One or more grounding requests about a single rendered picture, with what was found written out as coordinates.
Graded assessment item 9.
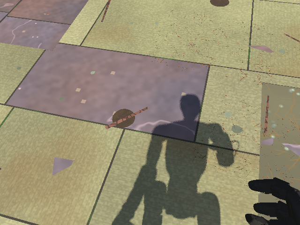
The right robot hand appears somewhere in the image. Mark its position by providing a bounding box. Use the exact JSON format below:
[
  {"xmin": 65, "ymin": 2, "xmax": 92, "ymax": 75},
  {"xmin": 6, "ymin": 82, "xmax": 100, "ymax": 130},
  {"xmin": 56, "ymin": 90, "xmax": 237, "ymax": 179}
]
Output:
[{"xmin": 245, "ymin": 177, "xmax": 300, "ymax": 225}]

